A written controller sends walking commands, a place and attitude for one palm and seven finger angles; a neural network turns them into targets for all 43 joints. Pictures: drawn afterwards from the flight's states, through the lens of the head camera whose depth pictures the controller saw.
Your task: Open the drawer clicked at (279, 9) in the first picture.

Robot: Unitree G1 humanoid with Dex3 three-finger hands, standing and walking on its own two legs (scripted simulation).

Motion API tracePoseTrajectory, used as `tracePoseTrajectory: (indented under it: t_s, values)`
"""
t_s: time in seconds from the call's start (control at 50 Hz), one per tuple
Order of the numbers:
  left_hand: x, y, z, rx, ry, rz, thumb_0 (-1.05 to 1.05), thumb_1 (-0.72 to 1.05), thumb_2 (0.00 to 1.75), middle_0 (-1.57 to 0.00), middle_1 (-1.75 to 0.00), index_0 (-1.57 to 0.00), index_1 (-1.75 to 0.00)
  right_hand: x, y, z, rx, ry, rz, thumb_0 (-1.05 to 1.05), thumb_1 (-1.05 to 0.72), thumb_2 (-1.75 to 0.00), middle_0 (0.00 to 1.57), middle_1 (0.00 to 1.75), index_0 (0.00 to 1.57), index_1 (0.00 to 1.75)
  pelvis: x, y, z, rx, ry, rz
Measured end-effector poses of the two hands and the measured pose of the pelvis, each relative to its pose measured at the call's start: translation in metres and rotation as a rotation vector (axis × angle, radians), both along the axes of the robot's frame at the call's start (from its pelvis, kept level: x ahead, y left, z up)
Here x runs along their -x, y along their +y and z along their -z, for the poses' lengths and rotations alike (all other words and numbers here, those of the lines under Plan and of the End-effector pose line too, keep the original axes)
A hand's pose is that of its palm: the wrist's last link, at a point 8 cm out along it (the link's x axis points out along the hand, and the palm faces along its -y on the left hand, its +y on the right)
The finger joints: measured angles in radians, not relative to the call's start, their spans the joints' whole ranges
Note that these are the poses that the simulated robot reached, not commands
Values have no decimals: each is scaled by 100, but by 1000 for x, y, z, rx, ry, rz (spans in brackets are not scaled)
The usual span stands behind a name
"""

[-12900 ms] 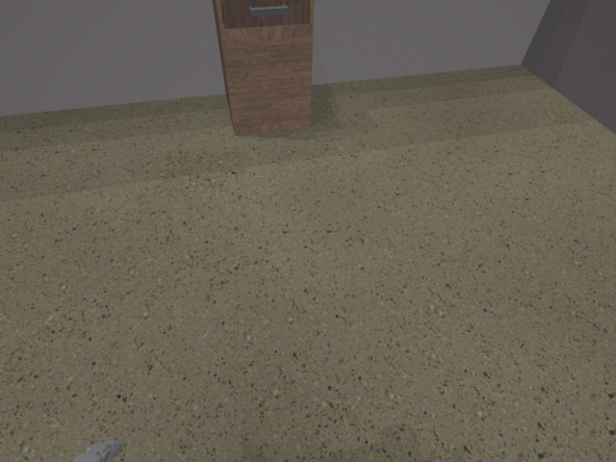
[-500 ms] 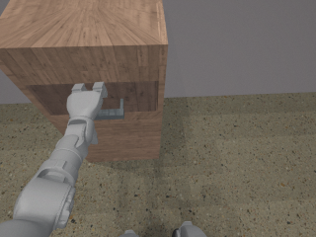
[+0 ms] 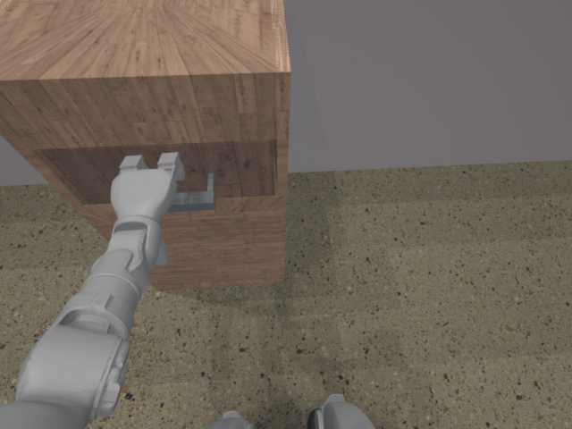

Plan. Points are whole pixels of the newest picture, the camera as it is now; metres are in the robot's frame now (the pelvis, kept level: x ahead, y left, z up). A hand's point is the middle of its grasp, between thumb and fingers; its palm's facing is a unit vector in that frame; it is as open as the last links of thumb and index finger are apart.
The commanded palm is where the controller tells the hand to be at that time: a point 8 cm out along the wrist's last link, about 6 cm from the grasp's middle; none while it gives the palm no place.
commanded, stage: lower the fingers behind the handle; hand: left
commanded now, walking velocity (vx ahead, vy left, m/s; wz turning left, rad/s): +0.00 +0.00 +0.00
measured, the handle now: (168, 191) +0.52 +0.20 -0.07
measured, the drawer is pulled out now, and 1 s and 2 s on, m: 0.00 0.00 0.00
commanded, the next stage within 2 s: close the thumb around the handle in 1.34 s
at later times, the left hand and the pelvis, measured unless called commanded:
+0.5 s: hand (156, 220) +0.45 +0.21 -0.06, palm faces -0.06 -0.05 -1.00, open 13.8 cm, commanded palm +0.44 +0.20 -0.01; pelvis -0.01 +0.01 -0.03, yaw +0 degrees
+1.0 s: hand (162, 226) +0.46 +0.20 -0.09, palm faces -0.04 -0.04 -1.00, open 13.8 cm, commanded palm +0.44 +0.19 -0.04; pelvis -0.02 +0.01 -0.05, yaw +0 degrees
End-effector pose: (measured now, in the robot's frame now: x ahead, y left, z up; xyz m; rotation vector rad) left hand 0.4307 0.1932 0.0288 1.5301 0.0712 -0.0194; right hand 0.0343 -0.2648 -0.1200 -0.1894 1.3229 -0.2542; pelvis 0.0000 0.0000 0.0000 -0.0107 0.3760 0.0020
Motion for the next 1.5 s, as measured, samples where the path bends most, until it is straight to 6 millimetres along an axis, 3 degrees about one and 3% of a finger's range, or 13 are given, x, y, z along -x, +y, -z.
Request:
tracePoseTrajectory:
  t_s: [0.44, 0.9, 1.5]
  values:
    - [-3, 14, 33, 7, 2, -5, 0, -49, 30, -32, -120, -31, -120, 31, 0, 21, 23, 62, -2, 0, -90, -89, 20, 30, 20, 30, 13, 4, 25, 11, 72, -5]
    - [-5, 13, 64, 8, -4, -1, 0, -49, 30, -32, -120, -31, -120, 29, 13, 39, 12, 75, -14, 0, -90, -89, 20, 30, 20, 30, 15, 13, 43, 26, 112, -7]
    - [-10, 11, 67, -5, -5, -7, 0, -48, 30, -31, -120, -32, -120, 27, 0, 45, 24, 72, -23, 0, -90, -89, 20, 30, 20, 30, 16, 3, 48, 19, 129, -10]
